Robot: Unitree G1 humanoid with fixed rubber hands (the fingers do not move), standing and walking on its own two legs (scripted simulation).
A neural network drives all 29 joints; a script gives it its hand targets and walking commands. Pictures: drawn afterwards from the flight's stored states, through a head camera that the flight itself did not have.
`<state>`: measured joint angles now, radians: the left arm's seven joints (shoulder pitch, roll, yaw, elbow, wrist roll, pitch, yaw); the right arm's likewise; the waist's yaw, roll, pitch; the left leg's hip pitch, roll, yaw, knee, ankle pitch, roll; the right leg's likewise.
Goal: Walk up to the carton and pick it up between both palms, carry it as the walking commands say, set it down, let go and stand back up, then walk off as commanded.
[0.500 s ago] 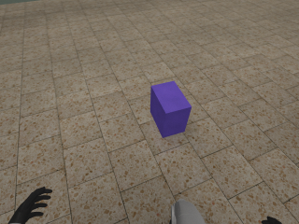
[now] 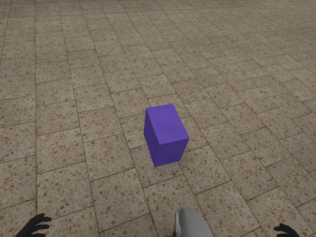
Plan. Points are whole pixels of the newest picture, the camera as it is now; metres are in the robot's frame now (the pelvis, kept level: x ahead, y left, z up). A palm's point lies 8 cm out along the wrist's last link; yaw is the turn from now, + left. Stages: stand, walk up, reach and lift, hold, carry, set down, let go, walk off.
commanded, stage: walk up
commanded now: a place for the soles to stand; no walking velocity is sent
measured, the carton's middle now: (163, 135) +0.80 -0.14 -0.60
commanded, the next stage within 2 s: none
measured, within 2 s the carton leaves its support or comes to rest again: neither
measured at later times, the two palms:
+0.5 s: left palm (68, 194) +0.25 +0.24 -0.09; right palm (282, 162) +0.32 -0.41 -0.04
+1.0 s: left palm (118, 145) +0.40 +0.11 -0.08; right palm (281, 130) +0.47 -0.51 -0.07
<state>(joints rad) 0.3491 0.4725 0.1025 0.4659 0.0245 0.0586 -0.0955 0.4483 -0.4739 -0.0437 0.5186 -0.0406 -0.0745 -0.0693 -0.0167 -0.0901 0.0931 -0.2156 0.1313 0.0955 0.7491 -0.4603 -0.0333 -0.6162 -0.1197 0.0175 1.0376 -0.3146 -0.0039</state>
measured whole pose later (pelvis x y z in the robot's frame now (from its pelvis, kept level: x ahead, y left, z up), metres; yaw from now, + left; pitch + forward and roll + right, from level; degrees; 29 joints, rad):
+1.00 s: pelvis +0.32 -0.21 -0.01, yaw +6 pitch -4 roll +0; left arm 0.27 0.45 0.04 0.59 -0.02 0.06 -0.02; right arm 0.29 -0.44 0.00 0.62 0.02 -0.02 -0.03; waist 0.02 -0.01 0.11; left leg -0.35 0.04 0.04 0.86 -0.43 0.00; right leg -0.35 -0.07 -0.11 0.85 -0.44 0.01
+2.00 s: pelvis +0.32 -0.22 +0.04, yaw +10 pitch -3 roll -1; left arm 0.12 0.36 0.05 1.08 -0.02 -0.01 -0.01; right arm 0.12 -0.35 -0.02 1.13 0.02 -0.02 0.00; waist 0.00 -0.01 0.08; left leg -0.15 0.01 -0.03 0.35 -0.15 -0.01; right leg -0.11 -0.05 -0.19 0.32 -0.15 -0.01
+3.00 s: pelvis +0.39 -0.23 +0.01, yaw +20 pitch -3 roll +1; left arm 0.15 0.38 0.07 0.83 0.02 0.06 -0.02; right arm 0.20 -0.39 -0.03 0.85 -0.02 -0.01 -0.04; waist 0.00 -0.02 0.15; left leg -0.26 -0.03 -0.07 0.66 -0.35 -0.01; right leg -0.20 -0.07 -0.10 0.79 -0.59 -0.03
